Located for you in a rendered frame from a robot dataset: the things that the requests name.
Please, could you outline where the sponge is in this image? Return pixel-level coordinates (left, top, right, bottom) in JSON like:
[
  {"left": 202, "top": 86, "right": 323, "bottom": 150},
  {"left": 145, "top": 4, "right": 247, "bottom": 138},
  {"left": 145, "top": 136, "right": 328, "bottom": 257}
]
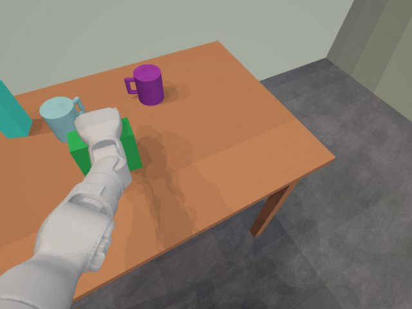
[{"left": 67, "top": 117, "right": 143, "bottom": 176}]

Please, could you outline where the table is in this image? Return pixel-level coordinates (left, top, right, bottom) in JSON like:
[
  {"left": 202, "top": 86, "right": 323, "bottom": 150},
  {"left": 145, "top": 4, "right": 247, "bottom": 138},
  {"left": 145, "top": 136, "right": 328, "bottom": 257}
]
[{"left": 0, "top": 41, "right": 336, "bottom": 303}]

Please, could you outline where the left robot upper arm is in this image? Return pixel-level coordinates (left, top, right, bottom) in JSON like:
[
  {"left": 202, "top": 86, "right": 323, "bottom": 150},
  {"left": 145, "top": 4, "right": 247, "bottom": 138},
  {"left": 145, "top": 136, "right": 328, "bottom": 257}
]
[{"left": 0, "top": 201, "right": 116, "bottom": 309}]

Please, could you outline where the left robot hand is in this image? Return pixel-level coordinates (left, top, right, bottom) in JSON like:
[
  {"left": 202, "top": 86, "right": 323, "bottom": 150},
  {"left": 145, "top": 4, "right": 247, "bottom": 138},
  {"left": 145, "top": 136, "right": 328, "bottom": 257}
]
[{"left": 74, "top": 108, "right": 122, "bottom": 147}]

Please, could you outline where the left robot forearm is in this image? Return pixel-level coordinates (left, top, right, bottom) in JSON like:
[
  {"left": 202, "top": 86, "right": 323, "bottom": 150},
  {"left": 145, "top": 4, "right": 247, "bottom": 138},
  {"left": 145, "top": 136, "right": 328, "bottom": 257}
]
[{"left": 34, "top": 136, "right": 132, "bottom": 254}]

